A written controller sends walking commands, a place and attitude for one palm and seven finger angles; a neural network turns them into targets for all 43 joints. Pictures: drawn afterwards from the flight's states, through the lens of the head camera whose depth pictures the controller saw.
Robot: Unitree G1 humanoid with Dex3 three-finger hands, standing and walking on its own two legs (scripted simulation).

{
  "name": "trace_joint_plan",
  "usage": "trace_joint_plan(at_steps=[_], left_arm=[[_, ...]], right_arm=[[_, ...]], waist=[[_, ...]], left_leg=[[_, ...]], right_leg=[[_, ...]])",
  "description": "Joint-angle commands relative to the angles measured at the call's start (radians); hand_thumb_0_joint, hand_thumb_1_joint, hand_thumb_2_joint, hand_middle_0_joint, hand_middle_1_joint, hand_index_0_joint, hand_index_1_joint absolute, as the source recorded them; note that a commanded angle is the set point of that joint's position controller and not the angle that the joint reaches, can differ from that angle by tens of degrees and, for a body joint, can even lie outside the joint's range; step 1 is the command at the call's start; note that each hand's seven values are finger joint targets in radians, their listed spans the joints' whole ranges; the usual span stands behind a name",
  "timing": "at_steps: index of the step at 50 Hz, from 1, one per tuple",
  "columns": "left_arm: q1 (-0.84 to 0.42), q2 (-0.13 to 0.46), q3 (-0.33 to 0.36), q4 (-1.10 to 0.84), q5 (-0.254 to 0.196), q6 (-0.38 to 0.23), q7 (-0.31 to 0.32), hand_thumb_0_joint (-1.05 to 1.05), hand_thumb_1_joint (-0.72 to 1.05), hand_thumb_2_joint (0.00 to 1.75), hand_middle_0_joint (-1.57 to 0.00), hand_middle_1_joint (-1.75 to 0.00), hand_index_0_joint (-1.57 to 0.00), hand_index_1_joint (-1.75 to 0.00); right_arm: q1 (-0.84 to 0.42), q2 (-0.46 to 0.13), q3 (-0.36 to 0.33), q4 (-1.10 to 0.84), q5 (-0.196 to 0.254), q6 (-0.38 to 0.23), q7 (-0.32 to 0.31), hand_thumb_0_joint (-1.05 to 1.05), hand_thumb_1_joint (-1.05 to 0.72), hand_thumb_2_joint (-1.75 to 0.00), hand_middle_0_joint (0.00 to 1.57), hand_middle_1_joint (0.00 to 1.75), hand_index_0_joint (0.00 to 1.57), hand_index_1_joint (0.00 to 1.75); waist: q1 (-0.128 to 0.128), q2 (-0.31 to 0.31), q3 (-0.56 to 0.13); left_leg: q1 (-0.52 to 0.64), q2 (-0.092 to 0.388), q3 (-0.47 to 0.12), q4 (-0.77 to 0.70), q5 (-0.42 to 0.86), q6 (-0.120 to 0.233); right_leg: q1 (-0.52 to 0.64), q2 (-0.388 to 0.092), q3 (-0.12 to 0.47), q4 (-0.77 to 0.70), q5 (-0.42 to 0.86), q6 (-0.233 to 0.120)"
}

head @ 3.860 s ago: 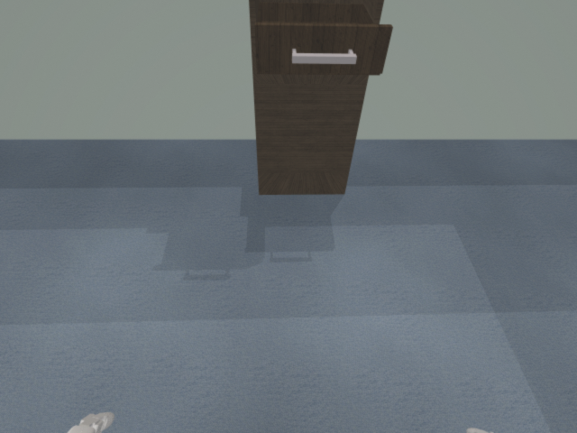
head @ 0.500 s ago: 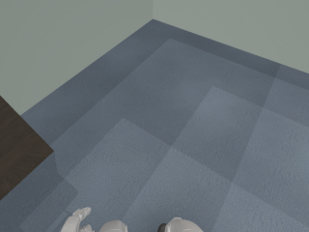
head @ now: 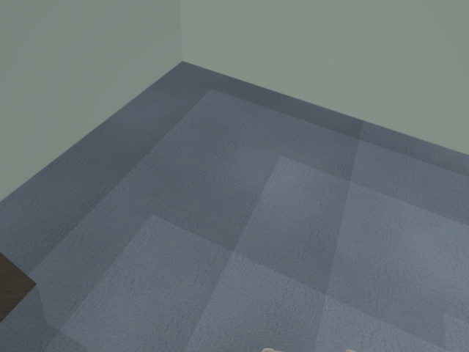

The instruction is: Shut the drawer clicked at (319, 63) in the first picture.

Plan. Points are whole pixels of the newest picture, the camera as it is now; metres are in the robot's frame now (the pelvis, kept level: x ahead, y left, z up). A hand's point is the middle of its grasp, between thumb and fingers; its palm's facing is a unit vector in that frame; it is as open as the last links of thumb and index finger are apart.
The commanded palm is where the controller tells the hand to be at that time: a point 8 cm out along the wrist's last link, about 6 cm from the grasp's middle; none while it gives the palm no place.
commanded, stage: walk to a spot facing it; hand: left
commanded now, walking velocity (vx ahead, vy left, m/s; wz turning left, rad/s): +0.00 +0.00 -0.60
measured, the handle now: out of the picture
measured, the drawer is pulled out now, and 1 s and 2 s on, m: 0.23 0.23 0.23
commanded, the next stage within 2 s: turn to face it in 0.28 s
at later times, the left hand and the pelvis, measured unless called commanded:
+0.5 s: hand (196, 294) +0.26 +0.10 -0.16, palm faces -0.29 -0.92 -0.28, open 7.4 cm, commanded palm none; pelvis +0.07 -0.05 -0.02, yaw -17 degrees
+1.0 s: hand (139, 350) +0.15 +0.19 -0.18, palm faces +0.01 -0.97 -0.23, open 7.4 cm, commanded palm none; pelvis +0.09 -0.02 +0.00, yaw -3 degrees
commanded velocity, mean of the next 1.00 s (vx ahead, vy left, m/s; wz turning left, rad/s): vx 0.00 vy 0.00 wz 0.18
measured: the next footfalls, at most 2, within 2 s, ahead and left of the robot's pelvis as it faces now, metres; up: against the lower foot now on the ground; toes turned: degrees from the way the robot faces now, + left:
right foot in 0.36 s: +0.11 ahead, -0.15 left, +0.00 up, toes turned -20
left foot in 0.78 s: +0.17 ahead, +0.05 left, +0.00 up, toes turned +0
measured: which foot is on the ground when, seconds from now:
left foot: down 0.00-0.34, up 0.36-0.76, down 0.78-1.00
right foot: up 0.00-0.34, down 0.36-0.78, up 0.80-1.00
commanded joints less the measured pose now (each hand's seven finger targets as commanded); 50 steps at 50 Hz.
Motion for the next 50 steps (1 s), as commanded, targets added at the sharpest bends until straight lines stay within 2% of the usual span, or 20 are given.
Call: trace_joint_plan(at_steps=[1,12,15,16,17,18,19,22,24,26,30,33,37,38,39,40,42,44,47,50], left_arm=[[-0.071,0.043,0.009,-0.095,0.000,-0.017,-0.008,0.00,0.90,0.90,-0.20,-0.30,-0.20,-0.30],[-0.257,-0.003,-0.017,-0.140,-0.002,-0.012,-0.008,0.00,0.90,0.90,-0.20,-0.30,-0.20,-0.30],[-0.165,0.029,-0.009,-0.127,0.001,-0.033,-0.002,0.00,0.90,0.90,-0.20,-0.30,-0.20,-0.30],[-0.050,0.073,0.002,-0.097,0.003,-0.050,0.003,0.00,0.90,0.90,-0.20,-0.30,-0.20,-0.30],[0.057,0.194,0.025,-0.065,0.008,-0.067,0.018,0.00,0.90,0.90,-0.20,-0.30,-0.20,-0.30],[0.109,0.269,0.044,-0.050,-0.017,-0.062,0.033,0.00,0.90,0.90,-0.20,-0.30,-0.20,-0.30],[0.089,0.237,0.036,-0.054,-0.026,-0.054,0.048,0.00,0.90,0.90,-0.20,-0.30,-0.20,-0.30],[-0.130,0.115,-0.004,-0.103,-0.015,-0.048,0.066,0.00,0.90,0.90,-0.20,-0.30,-0.20,-0.30],[-0.196,0.084,-0.028,-0.112,-0.008,-0.061,0.065,0.00,0.90,0.90,-0.20,-0.30,-0.20,-0.30],[-0.212,0.067,-0.043,-0.105,-0.007,-0.071,0.062,0.00,0.90,0.90,-0.20,-0.30,-0.20,-0.30],[-0.181,0.071,-0.039,-0.085,-0.005,-0.060,0.061,0.00,0.90,0.90,-0.20,-0.30,-0.20,-0.30],[-0.162,0.093,-0.024,-0.080,-0.001,-0.053,0.067,0.00,0.90,0.90,-0.20,-0.30,-0.20,-0.30],[-0.165,0.083,-0.013,-0.081,-0.009,-0.043,0.071,0.00,0.90,0.90,-0.20,-0.30,-0.20,-0.30],[-0.150,0.051,-0.014,-0.090,-0.016,-0.034,0.069,0.00,0.90,0.90,-0.20,-0.30,-0.20,-0.30],[-0.133,-0.011,-0.019,-0.118,-0.024,-0.028,0.065,0.00,0.90,0.90,-0.20,-0.30,-0.20,-0.30],[-0.192,0.003,-0.023,-0.143,-0.014,-0.024,0.066,0.00,0.90,0.90,-0.20,-0.30,-0.20,-0.30],[-0.213,0.002,-0.009,-0.128,-0.003,-0.022,0.057,0.00,0.90,0.90,-0.20,-0.30,-0.20,-0.30],[-0.192,0.014,0.000,-0.106,-0.002,-0.025,0.048,0.00,0.90,0.90,-0.20,-0.30,-0.20,-0.30],[-0.144,0.018,0.003,-0.080,-0.006,-0.023,0.045,0.00,0.90,0.90,-0.20,-0.30,-0.20,-0.30],[-0.145,0.024,0.004,-0.079,-0.008,-0.019,0.051,0.00,0.90,0.90,-0.20,-0.30,-0.20,-0.30]], right_arm=[[0.040,-0.164,-0.041,-0.044,-0.005,-0.026,-0.020,0.00,-0.90,-0.90,0.20,0.30,0.20,0.30],[0.189,-0.191,-0.075,0.040,-0.013,-0.010,-0.011,0.00,-0.90,-0.90,0.20,0.30,0.20,0.30],[0.166,-0.219,-0.090,0.033,-0.004,-0.010,-0.006,0.00,-0.90,-0.90,0.20,0.30,0.20,0.30],[0.157,-0.225,-0.091,0.020,0.005,-0.011,0.001,0.00,-0.90,-0.90,0.20,0.30,0.20,0.30],[0.163,-0.167,-0.077,-0.010,0.019,-0.008,0.013,0.00,-0.90,-0.90,0.20,0.30,0.20,0.30],[0.123,-0.119,-0.064,-0.047,0.020,-0.004,0.002,0.00,-0.90,-0.90,0.20,0.30,0.20,0.30],[0.092,-0.133,-0.059,-0.051,0.021,-0.001,-0.014,0.00,-0.90,-0.90,0.20,0.30,0.20,0.30],[0.104,-0.112,-0.052,0.023,0.005,0.024,-0.006,0.00,-0.90,-0.90,0.20,0.30,0.20,0.30],[0.193,-0.084,-0.038,0.079,-0.003,0.040,-0.003,0.00,-0.90,-0.90,0.20,0.30,0.20,0.30],[0.237,-0.068,-0.030,0.107,0.001,0.045,0.000,0.00,-0.90,-0.90,0.20,0.30,0.20,0.30],[0.161,-0.069,-0.032,0.094,0.006,0.042,0.010,0.00,-0.90,-0.90,0.20,0.30,0.20,0.30],[0.104,-0.066,-0.037,0.071,0.007,0.036,0.017,0.00,-0.90,-0.90,0.20,0.30,0.20,0.30],[0.159,-0.070,-0.046,0.071,0.003,0.031,0.025,0.00,-0.90,-0.90,0.20,0.30,0.20,0.30],[0.205,-0.112,-0.055,0.075,-0.001,0.023,0.026,0.00,-0.90,-0.90,0.20,0.30,0.20,0.30],[0.237,-0.202,-0.075,0.064,-0.009,0.014,0.022,0.00,-0.90,-0.90,0.20,0.30,0.20,0.30],[0.245,-0.231,-0.085,0.066,-0.014,0.020,0.016,0.00,-0.90,-0.90,0.20,0.30,0.20,0.30],[0.174,-0.183,-0.079,0.047,-0.010,0.011,0.003,0.00,-0.90,-0.90,0.20,0.30,0.20,0.30],[0.119,-0.168,-0.069,0.026,-0.008,0.004,-0.001,0.00,-0.90,-0.90,0.20,0.30,0.20,0.30],[0.104,-0.179,-0.077,0.013,0.000,-0.002,-0.003,0.00,-0.90,-0.90,0.20,0.30,0.20,0.30],[0.131,-0.190,-0.085,0.024,0.002,0.000,-0.001,0.00,-0.90,-0.90,0.20,0.30,0.20,0.30]], waist=[[-0.048,0.207,0.058],[-0.120,0.285,0.060],[-0.056,0.249,-0.022],[0.009,0.177,-0.100],[0.049,-0.085,-0.211],[0.052,-0.218,-0.286],[0.048,-0.110,-0.281],[-0.048,-0.028,-0.109],[-0.111,-0.015,-0.053],[-0.132,-0.026,-0.047],[-0.085,-0.100,0.013],[-0.060,-0.072,0.037],[-0.089,0.006,0.022],[-0.106,0.171,0.009],[-0.111,0.441,0.014],[-0.133,0.372,0.013],[-0.103,0.287,0.007],[-0.087,0.204,-0.022],[-0.080,0.149,-0.091],[-0.096,0.155,-0.108]], left_leg=[[0.078,0.254,-0.069,-0.155,0.522,0.055],[0.164,0.289,0.084,-0.024,0.744,0.074],[0.158,0.301,0.127,0.164,0.881,0.035],[0.064,0.286,0.150,0.355,0.810,-0.011],[-0.256,0.187,0.172,0.631,0.251,-0.071],[-0.438,0.049,0.067,0.904,-0.355,-0.107],[-0.441,0.088,-0.085,0.908,-0.325,-0.081],[-0.364,0.114,-0.092,0.858,-0.149,-0.077],[-0.306,0.092,-0.081,0.777,-0.084,-0.080],[-0.232,0.085,-0.073,0.639,-0.051,-0.079],[-0.244,0.057,-0.026,0.486,-0.076,-0.081],[-0.249,0.057,-0.005,0.397,-0.112,-0.081],[-0.110,0.055,0.001,0.140,0.064,-0.065],[-0.062,0.125,-0.131,0.008,0.233,-0.024],[-0.026,0.347,-0.458,-0.122,0.511,0.093],[-0.074,0.413,-0.528,-0.182,0.464,0.187],[-0.083,0.306,-0.467,-0.198,0.236,0.145],[-0.045,0.246,-0.370,-0.180,0.242,0.106],[0.030,0.200,-0.309,-0.169,0.280,0.101],[0.084,0.196,-0.340,-0.160,0.306,0.113]], right_leg=[[-0.167,-0.081,-0.008,0.227,0.047,0.036],[-0.031,-0.093,-0.146,-0.174,0.049,0.012],[0.167,-0.059,-0.158,-0.357,0.098,-0.026],[0.386,-0.074,-0.133,-0.498,0.256,-0.047],[0.707,-0.306,0.166,-0.489,0.656,-0.141],[0.775,-0.511,0.429,-0.461,1.161,-0.270],[0.738,-0.496,0.320,-0.471,1.103,-0.309],[0.401,-0.366,0.165,-0.571,0.712,-0.226],[0.274,-0.319,0.048,-0.604,0.682,-0.184],[0.218,-0.293,-0.030,-0.619,0.596,-0.170],[0.252,-0.329,-0.030,-0.647,0.481,-0.187],[0.283,-0.386,-0.023,-0.613,0.487,-0.202],[0.248,-0.376,-0.087,-0.466,0.387,-0.126],[0.181,-0.300,-0.148,-0.323,0.227,-0.064],[0.014,-0.156,-0.197,-0.106,-0.144,0.021],[-0.003,-0.130,-0.100,0.097,-0.272,0.018],[-0.077,-0.159,-0.019,0.213,-0.111,0.011],[-0.083,-0.162,0.002,0.234,0.001,0.024],[-0.070,-0.155,-0.003,0.203,0.057,0.045],[-0.074,-0.150,0.003,0.148,0.045,0.062]])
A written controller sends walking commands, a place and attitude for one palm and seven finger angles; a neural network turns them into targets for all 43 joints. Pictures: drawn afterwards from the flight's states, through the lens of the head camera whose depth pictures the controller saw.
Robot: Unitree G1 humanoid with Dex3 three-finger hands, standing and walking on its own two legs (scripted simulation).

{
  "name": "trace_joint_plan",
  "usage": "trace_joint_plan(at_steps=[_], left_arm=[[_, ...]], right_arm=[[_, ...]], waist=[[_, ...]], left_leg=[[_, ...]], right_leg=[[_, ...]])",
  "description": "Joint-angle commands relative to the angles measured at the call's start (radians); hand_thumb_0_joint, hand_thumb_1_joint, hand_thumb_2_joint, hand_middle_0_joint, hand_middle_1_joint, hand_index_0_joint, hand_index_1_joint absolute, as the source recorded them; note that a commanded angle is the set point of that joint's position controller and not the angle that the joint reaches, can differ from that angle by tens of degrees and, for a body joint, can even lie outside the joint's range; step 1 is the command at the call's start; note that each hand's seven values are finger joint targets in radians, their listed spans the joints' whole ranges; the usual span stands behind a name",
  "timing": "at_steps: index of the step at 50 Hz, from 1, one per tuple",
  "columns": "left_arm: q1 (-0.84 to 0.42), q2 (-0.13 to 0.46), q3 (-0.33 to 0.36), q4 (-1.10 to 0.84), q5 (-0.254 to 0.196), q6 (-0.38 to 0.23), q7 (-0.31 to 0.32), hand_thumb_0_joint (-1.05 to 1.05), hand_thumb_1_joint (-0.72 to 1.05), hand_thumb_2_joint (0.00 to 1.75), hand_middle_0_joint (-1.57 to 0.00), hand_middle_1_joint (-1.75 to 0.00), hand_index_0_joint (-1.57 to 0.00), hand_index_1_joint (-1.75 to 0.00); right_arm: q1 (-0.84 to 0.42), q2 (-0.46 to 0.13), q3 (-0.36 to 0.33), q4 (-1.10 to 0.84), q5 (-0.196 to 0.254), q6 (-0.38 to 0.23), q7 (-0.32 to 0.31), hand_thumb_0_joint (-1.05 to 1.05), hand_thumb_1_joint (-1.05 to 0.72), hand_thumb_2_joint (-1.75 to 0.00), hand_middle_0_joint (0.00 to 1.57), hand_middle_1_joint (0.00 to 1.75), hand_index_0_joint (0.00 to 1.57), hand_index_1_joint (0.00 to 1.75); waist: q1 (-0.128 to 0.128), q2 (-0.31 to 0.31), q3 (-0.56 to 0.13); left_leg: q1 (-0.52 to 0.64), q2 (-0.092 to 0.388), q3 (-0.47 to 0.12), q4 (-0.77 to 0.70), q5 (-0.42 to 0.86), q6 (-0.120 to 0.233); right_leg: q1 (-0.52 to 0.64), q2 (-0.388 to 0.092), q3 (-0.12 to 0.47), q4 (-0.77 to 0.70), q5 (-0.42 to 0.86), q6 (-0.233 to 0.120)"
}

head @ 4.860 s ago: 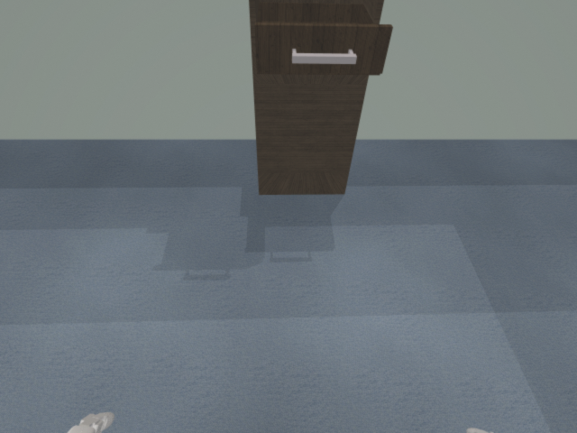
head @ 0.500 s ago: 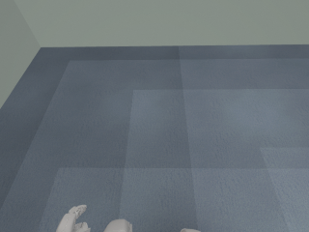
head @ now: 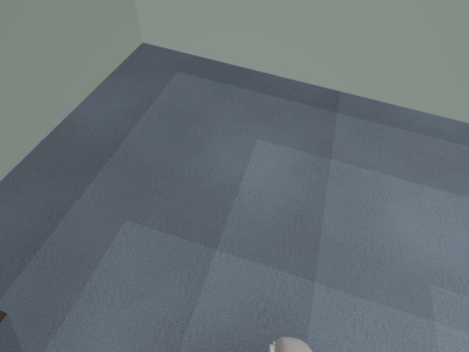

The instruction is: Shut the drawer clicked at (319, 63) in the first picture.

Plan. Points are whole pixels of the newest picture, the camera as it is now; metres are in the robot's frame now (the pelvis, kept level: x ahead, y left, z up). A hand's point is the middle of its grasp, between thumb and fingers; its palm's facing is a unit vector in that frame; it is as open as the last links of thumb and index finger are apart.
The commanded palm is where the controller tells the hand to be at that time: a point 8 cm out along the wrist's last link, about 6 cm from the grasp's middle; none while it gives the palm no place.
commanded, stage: turn to face it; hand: left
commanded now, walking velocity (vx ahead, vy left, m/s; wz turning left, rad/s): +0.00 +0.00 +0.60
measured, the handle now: out of the picture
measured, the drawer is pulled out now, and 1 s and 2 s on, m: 0.23 0.23 0.23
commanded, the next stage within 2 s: none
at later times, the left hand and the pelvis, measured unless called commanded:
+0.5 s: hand out of the picture -0.01 +0.12 -0.14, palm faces +0.34 -0.89 -0.29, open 7.4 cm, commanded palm none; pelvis -0.02 -0.09 +0.00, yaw +19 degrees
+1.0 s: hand out of the picture -0.16 +0.15 -0.18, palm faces +0.64 -0.72 -0.27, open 7.4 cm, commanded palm none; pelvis -0.05 -0.06 -0.01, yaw +37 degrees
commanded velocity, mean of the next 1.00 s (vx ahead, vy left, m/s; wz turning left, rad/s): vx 0.00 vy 0.00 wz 0.60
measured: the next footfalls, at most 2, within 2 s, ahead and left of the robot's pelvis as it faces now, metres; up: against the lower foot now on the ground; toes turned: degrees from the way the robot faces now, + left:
right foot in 0.34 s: +0.03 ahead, -0.17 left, +0.00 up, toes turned +11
left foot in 0.84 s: -0.08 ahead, +0.05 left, +0.00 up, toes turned +39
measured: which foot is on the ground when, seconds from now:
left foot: down 0.00-0.32, up 0.34-0.82, down 0.84-1.00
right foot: up 0.00-0.32, down 0.34-0.84, up 0.86-1.00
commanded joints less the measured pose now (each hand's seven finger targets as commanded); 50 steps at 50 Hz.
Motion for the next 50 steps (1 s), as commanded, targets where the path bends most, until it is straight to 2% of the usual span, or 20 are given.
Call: trace_joint_plan(at_steps=[1,8,14,15,16,17,18,19,21,23,28,37,40,41,42,43,44,45,47,50], left_arm=[[-0.027,0.046,0.008,-0.086,-0.002,-0.025,0.003,0.00,0.90,0.90,-0.20,-0.30,-0.20,-0.30],[-0.053,0.064,0.002,-0.108,-0.008,-0.018,0.005,0.00,0.90,0.90,-0.20,-0.30,-0.20,-0.30],[0.106,0.078,0.002,-0.094,-0.017,-0.028,0.011,0.00,0.90,0.90,-0.20,-0.30,-0.20,-0.30],[0.157,0.104,0.010,-0.086,-0.013,-0.033,0.013,0.00,0.90,0.90,-0.20,-0.30,-0.20,-0.30],[0.165,0.187,0.027,-0.100,0.007,-0.043,0.021,0.00,0.90,0.90,-0.20,-0.30,-0.20,-0.30],[0.088,0.260,0.026,-0.141,0.009,-0.042,0.025,0.00,0.90,0.90,-0.20,-0.30,-0.20,-0.30],[-0.004,0.225,0.013,-0.170,0.000,-0.041,0.030,0.00,0.90,0.90,-0.20,-0.30,-0.20,-0.30],[-0.071,0.172,0.008,-0.181,-0.002,-0.053,0.027,0.00,0.90,0.90,-0.20,-0.30,-0.20,-0.30],[-0.094,0.121,-0.015,-0.179,-0.005,-0.065,0.018,0.00,0.90,0.90,-0.20,-0.30,-0.20,-0.30],[-0.030,0.106,-0.021,-0.161,-0.004,-0.075,0.017,0.00,0.90,0.90,-0.20,-0.30,-0.20,-0.30],[0.098,0.126,-0.016,-0.126,0.001,-0.071,0.018,0.00,0.90,0.90,-0.20,-0.30,-0.20,-0.30],[0.131,0.175,0.005,-0.103,0.013,-0.056,0.016,0.00,0.90,0.90,-0.20,-0.30,-0.20,-0.30],[0.113,0.185,0.012,-0.095,0.001,-0.050,0.009,0.00,0.90,0.90,-0.20,-0.30,-0.20,-0.30],[0.107,0.170,0.011,-0.103,-0.008,-0.048,0.005,0.00,0.90,0.90,-0.20,-0.30,-0.20,-0.30],[0.070,0.110,-0.001,-0.148,-0.014,-0.047,-0.004,0.00,0.90,0.90,-0.20,-0.30,-0.20,-0.30],[0.002,0.089,-0.017,-0.184,-0.007,-0.037,0.001,0.00,0.90,0.90,-0.20,-0.30,-0.20,-0.30],[-0.009,0.109,-0.011,-0.187,-0.002,-0.029,0.004,0.00,0.90,0.90,-0.20,-0.30,-0.20,-0.30],[-0.038,0.098,-0.007,-0.171,0.001,-0.024,0.007,0.00,0.90,0.90,-0.20,-0.30,-0.20,-0.30],[-0.014,0.115,0.001,-0.141,-0.004,-0.024,-0.004,0.00,0.90,0.90,-0.20,-0.30,-0.20,-0.30],[0.022,0.104,-0.002,-0.126,-0.005,-0.020,-0.007,0.00,0.90,0.90,-0.20,-0.30,-0.20,-0.30]], right_arm=[[0.061,-0.206,-0.061,-0.051,0.000,-0.016,-0.012,0.00,-0.90,-0.90,0.20,0.30,0.20,0.30],[0.014,-0.247,-0.080,-0.066,-0.007,0.007,0.000,0.00,-0.90,-0.90,0.20,0.30,0.20,0.30],[-0.091,-0.267,-0.096,-0.109,-0.008,0.026,0.012,0.00,-0.90,-0.90,0.20,0.30,0.20,0.30],[-0.108,-0.244,-0.094,-0.121,-0.004,0.030,0.015,0.00,-0.90,-0.90,0.20,0.30,0.20,0.30],[-0.090,-0.175,-0.087,-0.131,0.006,0.034,0.018,0.00,-0.90,-0.90,0.20,0.30,0.20,0.30],[-0.084,-0.152,-0.083,-0.154,-0.002,0.028,0.017,0.00,-0.90,-0.90,0.20,0.30,0.20,0.30],[-0.104,-0.210,-0.090,-0.153,-0.014,0.029,0.022,0.00,-0.90,-0.90,0.20,0.30,0.20,0.30],[-0.087,-0.203,-0.091,-0.129,-0.016,0.037,0.029,0.00,-0.90,-0.90,0.20,0.30,0.20,0.30],[-0.054,-0.188,-0.085,-0.095,-0.014,0.042,0.038,0.00,-0.90,-0.90,0.20,0.30,0.20,0.30],[-0.052,-0.161,-0.076,-0.088,-0.009,0.041,0.042,0.00,-0.90,-0.90,0.20,0.30,0.20,0.30],[-0.144,-0.165,-0.065,-0.109,-0.008,0.050,0.039,0.00,-0.90,-0.90,0.20,0.30,0.20,0.30],[-0.226,-0.139,-0.033,-0.133,0.006,0.027,0.040,0.00,-0.90,-0.90,0.20,0.30,0.20,0.30],[-0.140,-0.166,-0.039,-0.119,0.002,0.014,0.035,0.00,-0.90,-0.90,0.20,0.30,0.20,0.30],[-0.067,-0.222,-0.056,-0.102,-0.003,0.005,0.032,0.00,-0.90,-0.90,0.20,0.30,0.20,0.30],[0.005,-0.343,-0.088,-0.098,-0.004,-0.002,0.025,0.00,-0.90,-0.90,0.20,0.30,0.20,0.30],[0.073,-0.387,-0.097,-0.069,0.009,0.006,0.019,0.00,-0.90,-0.90,0.20,0.30,0.20,0.30],[0.058,-0.360,-0.087,-0.063,0.005,0.010,0.014,0.00,-0.90,-0.90,0.20,0.30,0.20,0.30],[0.019,-0.318,-0.079,-0.070,0.001,0.003,0.005,0.00,-0.90,-0.90,0.20,0.30,0.20,0.30],[-0.102,-0.273,-0.060,-0.105,-0.001,0.001,0.000,0.00,-0.90,-0.90,0.20,0.30,0.20,0.30],[-0.125,-0.271,-0.059,-0.118,0.000,-0.003,0.004,0.00,-0.90,-0.90,0.20,0.30,0.20,0.30]], waist=[[-0.029,0.131,-0.167],[-0.037,0.181,-0.109],[0.031,0.204,-0.127],[0.058,0.137,-0.137],[0.064,-0.107,-0.127],[0.051,-0.302,-0.087],[0.019,-0.170,-0.047],[-0.021,-0.171,-0.017],[-0.044,-0.121,0.031],[-0.028,-0.102,0.010],[0.032,-0.137,-0.037],[0.073,-0.203,-0.107],[0.025,-0.177,-0.164],[-0.021,-0.063,-0.209],[-0.069,0.258,-0.234],[-0.093,0.304,-0.234],[-0.075,0.206,-0.206],[-0.072,0.256,-0.164],[-0.016,0.221,-0.099],[0.008,0.170,-0.095]], left_leg=[[0.257,0.236,-0.319,-0.180,0.189,0.061],[0.139,0.227,-0.439,-0.205,-0.017,0.093],[-0.071,0.142,-0.459,-0.165,-0.104,0.032],[-0.162,0.086,-0.420,-0.106,-0.169,-0.015],[-0.328,-0.028,-0.268,0.157,-0.283,-0.088],[-0.409,-0.098,-0.131,0.444,-0.360,-0.136],[-0.324,-0.022,-0.171,0.585,-0.330,-0.113],[-0.308,-0.002,-0.168,0.643,-0.260,-0.111],[-0.302,0.019,-0.113,0.733,-0.166,-0.134],[-0.313,0.020,-0.085,0.731,-0.139,-0.150],[-0.312,0.047,-0.051,0.658,-0.175,-0.172],[-0.118,0.045,0.042,0.266,-0.270,-0.134],[0.070,0.022,0.071,0.007,-0.078,-0.108],[0.270,0.075,0.000,-0.094,0.111,-0.078],[0.478,0.341,-0.343,-0.097,0.491,0.033],[0.462,0.447,-0.431,-0.073,0.815,0.139],[0.411,0.440,-0.343,-0.062,0.739,0.160],[0.330,0.364,-0.327,-0.081,0.676,0.130],[0.214,0.272,-0.249,-0.100,0.520,0.081],[0.178,0.221,-0.227,-0.126,0.415,0.064]], right_leg=[[-0.085,-0.011,0.027,-0.048,0.008,0.025],[0.015,0.016,0.022,-0.245,-0.076,0.020],[0.344,0.072,-0.017,-0.610,0.018,-0.020],[0.465,0.041,0.000,-0.764,0.063,-0.036],[0.541,-0.195,0.240,-0.936,-0.125,-0.110],[0.422,-0.427,0.483,-1.005,-0.192,-0.198],[0.245,-0.427,0.383,-1.000,-0.158,-0.211],[0.207,-0.338,0.291,-0.976,-0.079,-0.180],[0.230,-0.245,0.118,-0.890,0.171,-0.156],[0.319,-0.222,0.028,-0.829,0.398,-0.147],[0.451,-0.259,-0.003,-0.795,0.519,-0.167],[0.505,-0.317,-0.080,-0.694,0.676,-0.188],[0.455,-0.291,-0.160,-0.556,0.647,-0.125],[0.314,-0.263,-0.190,-0.387,0.533,-0.075],[-0.017,-0.114,-0.209,-0.161,-0.065,0.010],[-0.123,-0.070,-0.102,-0.031,-0.323,0.026],[-0.124,-0.093,-0.053,0.030,-0.278,0.015],[-0.121,-0.089,-0.025,0.047,-0.212,0.019],[-0.076,-0.078,-0.002,0.052,-0.090,0.023],[-0.033,-0.051,-0.007,0.001,-0.024,0.034]])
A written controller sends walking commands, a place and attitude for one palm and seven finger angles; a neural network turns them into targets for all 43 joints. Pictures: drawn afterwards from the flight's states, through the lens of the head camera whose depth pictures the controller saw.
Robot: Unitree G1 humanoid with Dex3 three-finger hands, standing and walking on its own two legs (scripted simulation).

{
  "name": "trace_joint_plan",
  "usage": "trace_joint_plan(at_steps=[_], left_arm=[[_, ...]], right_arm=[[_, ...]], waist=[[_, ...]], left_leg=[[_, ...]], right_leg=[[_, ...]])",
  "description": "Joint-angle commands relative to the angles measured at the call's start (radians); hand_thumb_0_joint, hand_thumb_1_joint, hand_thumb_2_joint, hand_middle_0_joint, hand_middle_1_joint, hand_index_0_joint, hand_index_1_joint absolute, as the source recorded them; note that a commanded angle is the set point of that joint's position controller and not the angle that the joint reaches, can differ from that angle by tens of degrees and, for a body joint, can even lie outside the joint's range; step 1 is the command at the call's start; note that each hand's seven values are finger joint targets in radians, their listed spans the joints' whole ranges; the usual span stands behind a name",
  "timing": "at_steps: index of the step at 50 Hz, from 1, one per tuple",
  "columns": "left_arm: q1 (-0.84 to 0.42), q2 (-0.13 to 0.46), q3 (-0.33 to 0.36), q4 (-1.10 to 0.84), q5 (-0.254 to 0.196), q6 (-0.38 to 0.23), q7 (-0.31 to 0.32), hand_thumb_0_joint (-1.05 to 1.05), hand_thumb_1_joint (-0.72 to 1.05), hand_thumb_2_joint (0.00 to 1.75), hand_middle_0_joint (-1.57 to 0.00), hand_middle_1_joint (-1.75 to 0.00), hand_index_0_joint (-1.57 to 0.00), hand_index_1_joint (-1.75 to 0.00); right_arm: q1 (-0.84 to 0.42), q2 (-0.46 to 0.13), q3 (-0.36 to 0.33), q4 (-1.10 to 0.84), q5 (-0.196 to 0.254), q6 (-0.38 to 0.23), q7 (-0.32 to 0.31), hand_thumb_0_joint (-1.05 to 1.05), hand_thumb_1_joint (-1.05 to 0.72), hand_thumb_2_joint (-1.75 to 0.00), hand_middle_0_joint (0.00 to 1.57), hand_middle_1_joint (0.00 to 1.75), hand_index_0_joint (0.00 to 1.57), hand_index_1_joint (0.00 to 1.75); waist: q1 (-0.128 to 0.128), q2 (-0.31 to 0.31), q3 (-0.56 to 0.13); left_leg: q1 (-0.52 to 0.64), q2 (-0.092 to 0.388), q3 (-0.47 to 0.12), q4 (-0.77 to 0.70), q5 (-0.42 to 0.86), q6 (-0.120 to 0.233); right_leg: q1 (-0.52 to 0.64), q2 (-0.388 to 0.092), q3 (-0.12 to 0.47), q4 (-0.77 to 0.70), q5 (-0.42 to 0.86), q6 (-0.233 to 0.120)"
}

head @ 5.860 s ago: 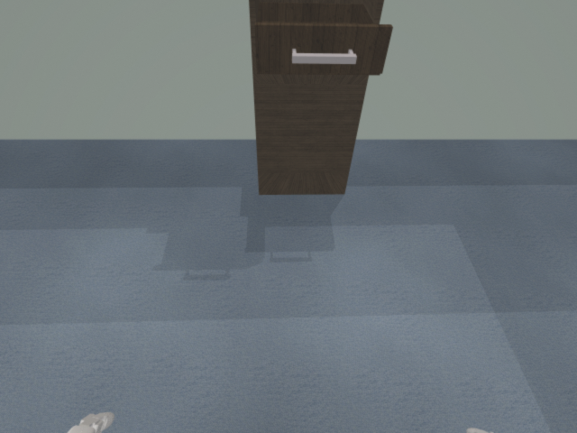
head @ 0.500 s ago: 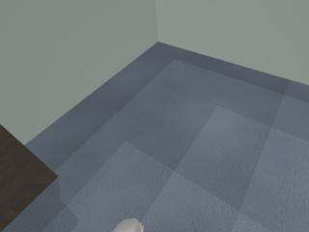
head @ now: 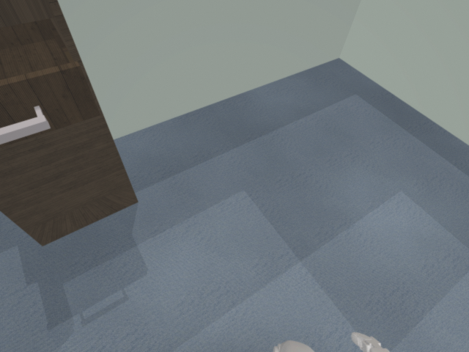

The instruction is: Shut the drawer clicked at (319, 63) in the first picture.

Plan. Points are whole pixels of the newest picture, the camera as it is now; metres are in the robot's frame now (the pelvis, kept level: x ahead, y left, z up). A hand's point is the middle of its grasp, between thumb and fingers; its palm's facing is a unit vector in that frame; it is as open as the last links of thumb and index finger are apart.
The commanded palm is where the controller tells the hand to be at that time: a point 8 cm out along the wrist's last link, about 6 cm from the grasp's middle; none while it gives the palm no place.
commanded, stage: turn to face it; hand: left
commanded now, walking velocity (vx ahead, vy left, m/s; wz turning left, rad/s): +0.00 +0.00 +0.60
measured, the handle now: out of the picture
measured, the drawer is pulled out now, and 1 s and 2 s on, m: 0.23 0.23 0.23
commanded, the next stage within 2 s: take the last steps up to it in 1.06 s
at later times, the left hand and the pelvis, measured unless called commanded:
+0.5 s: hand out of the picture +0.04 +0.16 -0.13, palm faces +0.30 -0.90 -0.30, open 7.4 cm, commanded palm none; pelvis -0.01 -0.06 +0.01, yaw +19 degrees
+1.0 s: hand out of the picture -0.15 +0.19 -0.17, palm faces +0.58 -0.78 -0.23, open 7.4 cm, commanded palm none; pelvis -0.06 -0.01 +0.01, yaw +32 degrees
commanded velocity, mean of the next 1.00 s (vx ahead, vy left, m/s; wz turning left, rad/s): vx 0.00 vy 0.00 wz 0.48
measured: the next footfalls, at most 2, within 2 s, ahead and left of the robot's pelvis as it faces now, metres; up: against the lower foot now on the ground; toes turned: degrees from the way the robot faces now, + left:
right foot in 0.30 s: +0.06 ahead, -0.14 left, +0.00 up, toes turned +8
left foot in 0.78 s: -0.04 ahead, +0.08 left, +0.00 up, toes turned +34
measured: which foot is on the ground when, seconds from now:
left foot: down 0.00-0.30, up 0.32-0.76, down 0.78-1.00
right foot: up 0.00-0.28, down 0.30-0.78, up 0.80-1.00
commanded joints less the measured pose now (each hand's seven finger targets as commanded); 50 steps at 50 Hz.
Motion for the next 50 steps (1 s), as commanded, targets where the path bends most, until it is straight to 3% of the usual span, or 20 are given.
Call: trace_joint_plan(at_steps=[1,7,12,13,14,15,16,17,19,22,28,33,37,38,39,40,41,42,45,50], left_arm=[[-0.018,0.067,0.014,-0.096,0.000,-0.029,0.000,0.00,0.90,0.90,-0.20,-0.30,-0.20,-0.30],[-0.110,0.057,0.006,-0.149,-0.004,-0.032,0.006,0.00,0.90,0.90,-0.20,-0.30,-0.20,-0.30],[-0.038,0.060,0.004,-0.147,-0.015,-0.054,0.010,0.00,0.90,0.90,-0.20,-0.30,-0.20,-0.30],[0.006,0.072,0.009,-0.139,-0.015,-0.064,0.013,0.00,0.90,0.90,-0.20,-0.30,-0.20,-0.30],[0.039,0.144,0.022,-0.135,-0.003,-0.075,0.020,0.00,0.90,0.90,-0.20,-0.30,-0.20,-0.30],[0.048,0.227,0.037,-0.140,0.009,-0.077,0.025,0.00,0.90,0.90,-0.20,-0.30,-0.20,-0.30],[0.045,0.215,0.028,-0.147,0.002,-0.070,0.027,0.00,0.90,0.90,-0.20,-0.30,-0.20,-0.30],[-0.020,0.155,0.025,-0.151,0.000,-0.077,0.033,0.00,0.90,0.90,-0.20,-0.30,-0.20,-0.30],[-0.106,0.107,0.001,-0.172,-0.003,-0.073,0.025,0.00,0.90,0.90,-0.20,-0.30,-0.20,-0.30],[-0.075,0.090,-0.005,-0.159,0.000,-0.079,0.023,0.00,0.90,0.90,-0.20,-0.30,-0.20,-0.30],[0.019,0.126,0.007,-0.116,0.008,-0.071,0.024,0.00,0.90,0.90,-0.20,-0.30,-0.20,-0.30],[0.063,0.153,0.017,-0.086,0.015,-0.064,0.020,0.00,0.90,0.90,-0.20,-0.30,-0.20,-0.30],[0.054,0.152,0.022,-0.065,0.008,-0.055,0.015,0.00,0.90,0.90,-0.20,-0.30,-0.20,-0.30],[0.047,0.136,0.020,-0.068,-0.001,-0.050,0.013,0.00,0.90,0.90,-0.20,-0.30,-0.20,-0.30],[0.052,0.073,0.010,-0.100,-0.010,-0.046,0.006,0.00,0.90,0.90,-0.20,-0.30,-0.20,-0.30],[-0.020,0.044,-0.015,-0.134,-0.003,-0.037,0.011,0.00,0.90,0.90,-0.20,-0.30,-0.20,-0.30],[-0.025,0.064,-0.008,-0.130,0.000,-0.031,0.013,0.00,0.90,0.90,-0.20,-0.30,-0.20,-0.30],[-0.022,0.053,-0.007,-0.102,0.004,-0.023,0.018,0.00,0.90,0.90,-0.20,-0.30,-0.20,-0.30],[0.015,0.066,0.000,-0.045,0.003,-0.023,0.003,0.00,0.90,0.90,-0.20,-0.30,-0.20,-0.30],[0.043,0.057,-0.003,-0.018,0.003,-0.020,0.007,0.00,0.90,0.90,-0.20,-0.30,-0.20,-0.30]], right_arm=[[0.043,-0.208,-0.061,-0.052,-0.005,-0.013,-0.016,0.00,-0.90,-0.90,0.20,0.30,0.20,0.30],[0.086,-0.223,-0.073,-0.045,-0.012,-0.003,-0.012,0.00,-0.90,-0.90,0.20,0.30,0.20,0.30],[0.054,-0.225,-0.083,-0.058,-0.008,0.002,-0.010,0.00,-0.90,-0.90,0.20,0.30,0.20,0.30],[0.051,-0.205,-0.081,-0.064,-0.003,0.002,-0.009,0.00,-0.90,-0.90,0.20,0.30,0.20,0.30],[0.073,-0.147,-0.072,-0.069,0.007,-0.001,-0.003,0.00,-0.90,-0.90,0.20,0.30,0.20,0.30],[0.074,-0.098,-0.063,-0.097,0.004,-0.002,-0.003,0.00,-0.90,-0.90,0.20,0.30,0.20,0.30],[0.059,-0.151,-0.075,-0.095,-0.006,0.004,-0.005,0.00,-0.90,-0.90,0.20,0.30,0.20,0.30],[0.073,-0.157,-0.081,-0.074,-0.007,0.016,-0.001,0.00,-0.90,-0.90,0.20,0.30,0.20,0.30],[0.098,-0.141,-0.076,-0.030,-0.012,0.029,0.012,0.00,-0.90,-0.90,0.20,0.30,0.20,0.30],[0.110,-0.115,-0.068,-0.016,-0.009,0.038,0.024,0.00,-0.90,-0.90,0.20,0.30,0.20,0.30],[0.013,-0.103,-0.056,-0.036,-0.008,0.044,0.026,0.00,-0.90,-0.90,0.20,0.30,0.20,0.30],[-0.034,-0.082,-0.037,-0.052,-0.001,0.028,0.024,0.00,-0.90,-0.90,0.20,0.30,0.20,0.30],[0.046,-0.098,-0.035,-0.037,0.000,0.011,0.015,0.00,-0.90,-0.90,0.20,0.30,0.20,0.30],[0.110,-0.137,-0.044,-0.021,-0.002,-0.001,0.015,0.00,-0.90,-0.90,0.20,0.30,0.20,0.30],[0.161,-0.251,-0.071,-0.018,-0.009,-0.012,0.007,0.00,-0.90,-0.90,0.20,0.30,0.20,0.30],[0.215,-0.310,-0.079,-0.001,-0.003,-0.004,-0.004,0.00,-0.90,-0.90,0.20,0.30,0.20,0.30],[0.205,-0.291,-0.071,0.006,-0.008,0.000,-0.007,0.00,-0.90,-0.90,0.20,0.30,0.20,0.30],[0.157,-0.252,-0.060,-0.002,-0.009,-0.006,-0.017,0.00,-0.90,-0.90,0.20,0.30,0.20,0.30],[0.038,-0.182,-0.035,-0.031,-0.006,-0.009,-0.025,0.00,-0.90,-0.90,0.20,0.30,0.20,0.30],[0.082,-0.162,-0.031,-0.014,0.001,-0.017,-0.026,0.00,-0.90,-0.90,0.20,0.30,0.20,0.30]], waist=[[-0.044,0.174,-0.114],[-0.070,0.199,-0.104],[-0.030,0.204,-0.165],[-0.005,0.165,-0.184],[0.007,-0.029,-0.213],[0.015,-0.273,-0.202],[0.014,-0.175,-0.183],[-0.020,-0.193,-0.151],[-0.063,-0.104,-0.070],[-0.060,-0.122,-0.053],[-0.011,-0.130,-0.039],[0.017,-0.161,-0.078],[-0.025,-0.123,-0.133],[-0.067,-0.023,-0.177],[-0.094,0.286,-0.206],[-0.123,0.346,-0.191],[-0.107,0.242,-0.177],[-0.090,0.311,-0.167],[-0.039,0.201,-0.084],[-0.037,0.159,-0.100]], left_leg=[[0.110,0.218,-0.228,-0.199,0.497,0.109],[0.081,0.220,-0.354,-0.195,0.384,0.140],[0.009,0.166,-0.401,-0.076,0.487,0.100],[-0.058,0.131,-0.385,-0.024,0.397,0.062],[-0.220,0.047,-0.293,0.116,0.149,-0.007],[-0.377,-0.084,-0.099,0.355,-0.298,-0.083],[-0.342,-0.029,-0.143,0.537,-0.326,-0.074],[-0.333,0.007,-0.169,0.616,-0.267,-0.072],[-0.335,0.027,-0.111,0.707,-0.135,-0.092],[-0.327,0.034,-0.070,0.693,-0.064,-0.110],[-0.293,0.058,-0.014,0.504,-0.110,-0.119],[-0.183,0.041,0.045,0.281,-0.160,-0.095],[0.015,0.027,0.066,0.000,-0.009,-0.066],[0.157,0.063,0.018,-0.137,0.140,-0.050],[0.321,0.312,-0.322,-0.188,0.458,0.055],[0.289,0.432,-0.423,-0.197,0.753,0.164],[0.234,0.432,-0.337,-0.178,0.668,0.192],[0.178,0.364,-0.306,-0.204,0.584,0.158],[0.103,0.256,-0.212,-0.240,0.432,0.107],[0.126,0.230,-0.208,-0.277,0.360,0.106]], right_leg=[[-0.062,0.011,0.055,-0.024,0.081,0.016],[-0.003,0.053,0.064,-0.236,0.029,0.013],[0.239,0.111,0.043,-0.572,0.150,-0.007],[0.355,0.083,0.058,-0.722,0.252,-0.012],[0.528,-0.092,0.209,-0.834,0.283,-0.057],[0.552,-0.358,0.452,-0.848,0.461,-0.178],[0.420,-0.388,0.414,-0.832,0.501,-0.242],[0.355,-0.339,0.343,-0.847,0.456,-0.233],[0.306,-0.227,0.191,-0.827,0.440,-0.203],[0.306,-0.187,0.067,-0.825,0.466,-0.173],[0.348,-0.234,0.023,-0.829,0.447,-0.201],[0.371,-0.258,-0.008,-0.763,0.588,-0.215],[0.327,-0.240,-0.072,-0.621,0.581,-0.154],[0.245,-0.210,-0.112,-0.482,0.504,-0.106],[-0.021,-0.066,-0.148,-0.257,0.072,-0.021],[-0.113,-0.003,-0.050,-0.110,-0.235,-0.003],[-0.089,-0.024,0.010,-0.030,-0.186,-0.024],[-0.087,-0.024,0.043,-0.012,-0.135,-0.023],[-0.075,-0.004,0.054,0.038,0.061,-0.014],[-0.051,0.012,0.057,-0.014,0.127,0.004]])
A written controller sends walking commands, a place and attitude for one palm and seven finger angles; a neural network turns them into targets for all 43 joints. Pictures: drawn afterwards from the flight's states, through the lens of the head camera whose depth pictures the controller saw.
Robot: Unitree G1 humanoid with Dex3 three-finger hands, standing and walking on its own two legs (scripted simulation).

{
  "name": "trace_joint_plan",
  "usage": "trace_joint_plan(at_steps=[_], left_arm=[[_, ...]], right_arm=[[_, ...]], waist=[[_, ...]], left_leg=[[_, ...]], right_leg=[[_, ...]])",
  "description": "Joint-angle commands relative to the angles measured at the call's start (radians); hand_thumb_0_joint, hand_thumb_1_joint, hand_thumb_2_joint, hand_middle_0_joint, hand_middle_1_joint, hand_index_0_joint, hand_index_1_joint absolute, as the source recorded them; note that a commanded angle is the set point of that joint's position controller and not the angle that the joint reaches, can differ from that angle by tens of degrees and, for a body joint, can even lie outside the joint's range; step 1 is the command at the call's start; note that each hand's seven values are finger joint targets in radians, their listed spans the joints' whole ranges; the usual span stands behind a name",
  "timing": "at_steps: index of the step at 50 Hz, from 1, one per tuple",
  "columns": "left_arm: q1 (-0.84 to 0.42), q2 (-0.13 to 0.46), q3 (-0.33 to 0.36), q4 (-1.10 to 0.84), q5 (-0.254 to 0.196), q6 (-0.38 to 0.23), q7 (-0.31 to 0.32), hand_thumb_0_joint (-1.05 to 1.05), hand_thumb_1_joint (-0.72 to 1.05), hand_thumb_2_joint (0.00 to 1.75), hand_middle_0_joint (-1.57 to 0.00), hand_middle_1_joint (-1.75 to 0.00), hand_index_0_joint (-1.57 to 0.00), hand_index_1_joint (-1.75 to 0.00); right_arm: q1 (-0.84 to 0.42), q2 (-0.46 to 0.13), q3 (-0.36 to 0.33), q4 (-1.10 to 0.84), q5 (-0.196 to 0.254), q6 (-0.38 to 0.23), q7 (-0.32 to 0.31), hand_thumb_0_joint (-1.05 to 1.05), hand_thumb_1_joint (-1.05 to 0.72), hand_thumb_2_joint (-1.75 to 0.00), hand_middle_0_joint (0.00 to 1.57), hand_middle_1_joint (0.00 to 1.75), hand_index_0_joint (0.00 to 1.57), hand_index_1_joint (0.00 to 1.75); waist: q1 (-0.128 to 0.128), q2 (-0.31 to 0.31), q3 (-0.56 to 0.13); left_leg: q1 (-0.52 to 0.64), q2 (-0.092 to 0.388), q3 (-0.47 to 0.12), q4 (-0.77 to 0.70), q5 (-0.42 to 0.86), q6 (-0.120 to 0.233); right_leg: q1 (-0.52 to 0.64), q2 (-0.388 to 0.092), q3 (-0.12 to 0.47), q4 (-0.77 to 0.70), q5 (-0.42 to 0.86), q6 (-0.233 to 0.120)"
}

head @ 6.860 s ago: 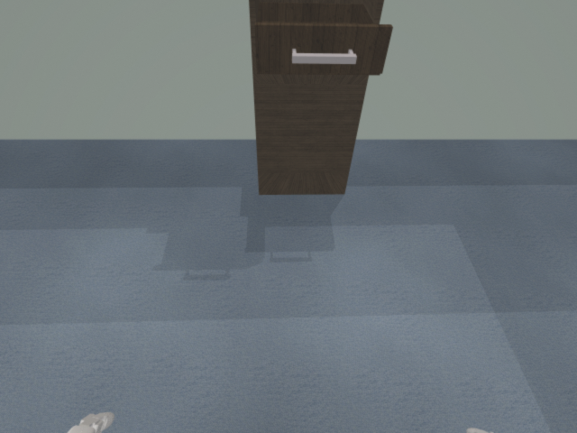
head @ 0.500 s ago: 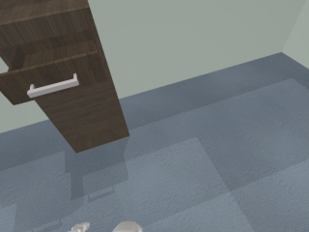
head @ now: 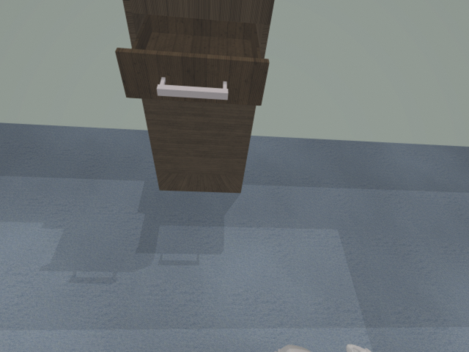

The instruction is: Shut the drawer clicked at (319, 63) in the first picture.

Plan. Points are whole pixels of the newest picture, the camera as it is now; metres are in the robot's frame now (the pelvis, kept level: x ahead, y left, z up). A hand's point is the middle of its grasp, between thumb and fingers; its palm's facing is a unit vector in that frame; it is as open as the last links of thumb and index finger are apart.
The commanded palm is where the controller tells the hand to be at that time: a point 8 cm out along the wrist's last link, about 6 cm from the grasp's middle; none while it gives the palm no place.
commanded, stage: turn to face it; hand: left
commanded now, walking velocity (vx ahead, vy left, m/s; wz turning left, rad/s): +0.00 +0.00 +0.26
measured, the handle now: (193, 87) +0.71 +0.18 +0.04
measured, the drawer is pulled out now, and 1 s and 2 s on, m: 0.23 0.23 0.23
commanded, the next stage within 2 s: take the last steps up to it in 0.06 s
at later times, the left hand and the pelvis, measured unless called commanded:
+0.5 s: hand out of the picture +0.00 +0.13 -0.16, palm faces +0.13 -0.97 -0.22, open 7.4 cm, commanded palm none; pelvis +0.01 -0.05 +0.00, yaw +4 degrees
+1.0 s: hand out of the picture +0.03 +0.13 -0.18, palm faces +0.20 -0.97 -0.13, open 7.4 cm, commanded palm none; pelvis +0.16 +0.01 -0.01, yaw +4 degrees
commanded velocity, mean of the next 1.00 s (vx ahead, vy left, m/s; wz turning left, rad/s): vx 0.26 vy -0.06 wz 0.03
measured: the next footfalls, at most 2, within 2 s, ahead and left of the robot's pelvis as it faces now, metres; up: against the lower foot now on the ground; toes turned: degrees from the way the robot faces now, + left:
right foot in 0.36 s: +0.00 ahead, -0.12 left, +0.00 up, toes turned +0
left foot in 0.88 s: +0.22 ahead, +0.10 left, +0.00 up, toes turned +13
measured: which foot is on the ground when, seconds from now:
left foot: down 0.00-0.38, up 0.40-0.86, down 0.88-1.00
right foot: up 0.00-0.34, down 0.36-0.90, up 0.92-1.00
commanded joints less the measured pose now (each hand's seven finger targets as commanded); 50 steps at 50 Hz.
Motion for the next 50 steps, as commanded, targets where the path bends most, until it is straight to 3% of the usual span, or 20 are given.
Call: trace_joint_plan(at_steps=[1,8,11,14,16,17,19,20,21,24,27,38,40,42,43,44,45,46,48,50], left_arm=[[0.009,0.064,0.012,-0.055,0.001,-0.017,0.007,0.00,0.90,0.90,-0.20,-0.30,-0.20,-0.30],[-0.056,0.035,0.006,-0.074,0.000,-0.018,0.012,0.00,0.90,0.90,-0.20,-0.30,-0.20,-0.30],[-0.054,0.003,-0.010,-0.061,0.002,-0.029,0.006,0.00,0.90,0.90,-0.20,-0.30,-0.20,-0.30],[0.004,-0.016,-0.019,-0.033,0.004,-0.043,-0.003,0.00,0.90,0.90,-0.20,-0.30,-0.20,-0.30],[0.107,-0.029,-0.020,0.018,0.004,-0.052,-0.006,0.00,0.90,0.90,-0.20,-0.30,-0.20,-0.30],[0.160,-0.005,-0.014,0.039,0.008,-0.060,-0.004,0.00,0.90,0.90,-0.20,-0.30,-0.20,-0.30],[0.217,0.107,0.009,0.041,0.016,-0.066,0.013,0.00,0.90,0.90,-0.20,-0.30,-0.20,-0.30],[0.187,0.092,0.004,0.027,0.003,-0.071,0.018,0.00,0.90,0.90,-0.20,-0.30,-0.20,-0.30],[0.135,0.059,0.002,0.031,-0.002,-0.089,0.019,0.00,0.90,0.90,-0.20,-0.30,-0.20,-0.30],[0.128,-0.019,-0.022,0.046,-0.008,-0.112,0.014,0.00,0.90,0.90,-0.20,-0.30,-0.20,-0.30],[0.200,-0.047,-0.031,0.083,-0.010,-0.131,0.012,0.00,0.90,0.90,-0.20,-0.30,-0.20,-0.30],[0.390,-0.066,-0.035,0.205,0.011,-0.138,0.027,0.00,0.90,0.90,-0.20,-0.30,-0.20,-0.30],[0.378,-0.057,-0.032,0.212,0.011,-0.135,0.029,0.00,0.90,0.90,-0.20,-0.30,-0.20,-0.30],[0.332,-0.034,-0.026,0.207,0.004,-0.137,0.026,0.00,0.90,0.90,-0.20,-0.30,-0.20,-0.30],[0.328,-0.040,-0.024,0.202,-0.004,-0.138,0.024,0.00,0.90,0.90,-0.20,-0.30,-0.20,-0.30],[0.357,-0.078,-0.026,0.186,-0.016,-0.138,0.015,0.00,0.90,0.90,-0.20,-0.30,-0.20,-0.30],[0.326,-0.106,-0.038,0.152,-0.021,-0.138,0.010,0.00,0.90,0.90,-0.20,-0.30,-0.20,-0.30],[0.284,-0.066,-0.023,0.142,-0.012,-0.127,0.015,0.00,0.90,0.90,-0.20,-0.30,-0.20,-0.30],[0.186,-0.092,-0.016,0.130,0.001,-0.111,0.005,0.00,0.90,0.90,-0.20,-0.30,-0.20,-0.30],[0.216,-0.124,-0.013,0.134,0.010,-0.093,-0.011,0.00,0.90,0.90,-0.20,-0.30,-0.20,-0.30]], right_arm=[[0.068,-0.180,-0.054,-0.032,-0.002,-0.015,-0.015,0.00,-0.90,-0.90,0.20,0.30,0.20,0.30],[0.124,-0.161,-0.057,0.000,-0.012,-0.010,-0.020,0.00,-0.90,-0.90,0.20,0.30,0.20,0.30],[0.160,-0.157,-0.058,0.024,-0.020,-0.017,-0.022,0.00,-0.90,-0.90,0.20,0.30,0.20,0.30],[0.164,-0.149,-0.058,0.048,-0.024,-0.021,-0.021,0.00,-0.90,-0.90,0.20,0.30,0.20,0.30],[0.150,-0.145,-0.057,0.063,-0.020,-0.017,-0.020,0.00,-0.90,-0.90,0.20,0.30,0.20,0.30],[0.148,-0.118,-0.056,0.073,-0.015,-0.018,-0.017,0.00,-0.90,-0.90,0.20,0.30,0.20,0.30],[0.102,-0.032,-0.033,0.027,-0.008,-0.025,-0.012,0.00,-0.90,-0.90,0.20,0.30,0.20,0.30],[0.064,-0.090,-0.049,0.017,-0.023,-0.023,-0.001,0.00,-0.90,-0.90,0.20,0.30,0.20,0.30],[0.098,-0.089,-0.057,0.051,-0.026,-0.019,0.006,0.00,-0.90,-0.90,0.20,0.30,0.20,0.30],[0.167,-0.052,-0.060,0.105,-0.024,-0.012,0.015,0.00,-0.90,-0.90,0.20,0.30,0.20,0.30],[0.167,-0.031,-0.061,0.116,-0.020,-0.017,0.016,0.00,-0.90,-0.90,0.20,0.30,0.20,0.30],[-0.093,0.026,-0.035,0.056,-0.014,-0.046,0.017,0.00,-0.90,-0.90,0.20,0.30,0.20,0.30],[-0.084,0.031,-0.031,0.058,-0.011,-0.057,0.014,0.00,-0.90,-0.90,0.20,0.30,0.20,0.30],[0.096,0.010,-0.040,0.115,-0.015,-0.073,-0.002,0.00,-0.90,-0.90,0.20,0.30,0.20,0.30],[0.237,-0.030,-0.048,0.154,-0.018,-0.079,-0.012,0.00,-0.90,-0.90,0.20,0.30,0.20,0.30],[0.371,-0.141,-0.073,0.181,-0.029,-0.087,-0.024,0.00,-0.90,-0.90,0.20,0.30,0.20,0.30],[0.451,-0.204,-0.082,0.200,-0.017,-0.082,-0.031,0.00,-0.90,-0.90,0.20,0.30,0.20,0.30],[0.386,-0.198,-0.083,0.188,-0.004,-0.072,-0.032,0.00,-0.90,-0.90,0.20,0.30,0.20,0.30],[0.217,-0.104,-0.063,0.142,-0.009,-0.082,-0.033,0.00,-0.90,-0.90,0.20,0.30,0.20,0.30],[0.176,-0.028,-0.036,0.132,-0.009,-0.097,-0.029,0.00,-0.90,-0.90,0.20,0.30,0.20,0.30]], waist=[[-0.048,0.145,-0.067],[-0.070,0.163,-0.064],[-0.083,0.154,-0.085],[-0.063,0.144,-0.069],[-0.019,0.112,-0.045],[0.003,0.044,-0.034],[0.043,-0.291,0.064],[0.021,-0.138,0.114],[-0.017,-0.153,0.132],[-0.060,-0.035,0.151],[-0.053,-0.043,0.114],[0.018,-0.092,0.103],[0.004,-0.098,0.085],[-0.082,-0.084,-0.024],[-0.142,-0.038,-0.115],[-0.181,0.156,-0.253],[-0.178,0.250,-0.301],[-0.148,0.113,-0.234],[-0.097,0.076,0.003],[-0.043,0.109,0.067]], left_leg=[[0.089,0.242,-0.229,-0.207,0.262,0.069],[0.094,0.256,-0.338,-0.228,0.124,0.106],[0.065,0.263,-0.395,-0.263,-0.141,0.112],[-0.031,0.243,-0.410,-0.288,-0.332,0.101],[-0.163,0.191,-0.342,-0.258,-0.402,0.056],[-0.258,0.135,-0.294,-0.157,-0.395,0.020],[-0.527,-0.029,-0.044,0.304,-0.338,-0.063],[-0.512,0.028,-0.075,0.427,-0.287,-0.056],[-0.489,0.051,-0.087,0.492,-0.196,-0.055],[-0.450,0.076,-0.052,0.607,-0.042,-0.082],[-0.467,0.090,-0.039,0.647,0.036,-0.096],[-0.456,0.093,0.059,0.348,-0.058,-0.070],[-0.331,0.062,0.090,0.244,-0.083,-0.048],[-0.067,-0.007,0.137,0.102,-0.006,-0.024],[0.183,0.033,0.079,0.034,0.098,-0.007],[0.458,0.291,-0.240,0.018,0.196,0.085],[0.536,0.497,-0.529,-0.101,0.379,0.175],[0.424,0.520,-0.490,-0.140,0.298,0.200],[0.108,0.442,-0.360,-0.237,0.115,0.137],[-0.034,0.347,-0.183,-0.270,0.167,0.075]], right_leg=[[-0.049,-0.001,0.025,-0.029,0.042,0.013],[-0.014,0.025,0.033,-0.207,-0.041,-0.002],[0.062,0.049,0.026,-0.315,-0.081,-0.026],[0.197,0.081,0.001,-0.478,-0.086,-0.053],[0.393,0.107,-0.045,-0.673,0.006,-0.064],[0.513,0.078,-0.001,-0.787,0.010,-0.076],[0.493,-0.283,0.497,-1.074,-0.440,-0.227],[0.358,-0.314,0.486,-1.110,-0.449,-0.256],[0.310,-0.256,0.435,-1.110,-0.400,-0.234],[0.302,-0.148,0.201,-1.052,-0.073,-0.187],[0.365,-0.114,0.110,-1.025,0.150,-0.180],[0.526,-0.138,0.107,-0.886,0.695,-0.242],[0.506,-0.132,0.086,-0.825,0.815,-0.234],[0.474,-0.086,0.025,-0.613,0.990,-0.200],[0.350,-0.058,0.014,-0.424,0.859,-0.173],[0.105,0.042,-0.053,-0.154,0.430,-0.120],[-0.074,0.120,-0.011,0.101,-0.151,-0.108],[-0.096,0.065,0.060,0.190,-0.155,-0.129],[-0.125,0.000,0.061,0.212,-0.011,-0.106],[-0.059,-0.021,0.051,0.136,0.079,-0.090]])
